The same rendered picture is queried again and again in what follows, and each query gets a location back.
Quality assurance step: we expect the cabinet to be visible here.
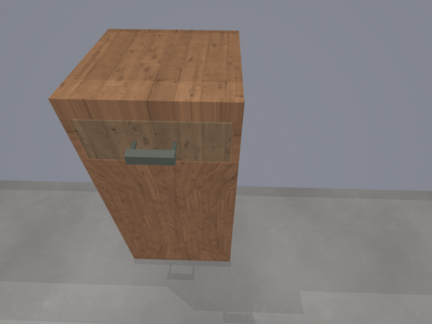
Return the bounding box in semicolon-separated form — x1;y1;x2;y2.
48;29;244;261

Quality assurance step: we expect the drawer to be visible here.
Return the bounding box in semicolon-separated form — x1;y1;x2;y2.
70;119;232;162

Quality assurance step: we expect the handle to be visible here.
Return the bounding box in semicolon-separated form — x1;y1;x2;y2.
124;141;178;165

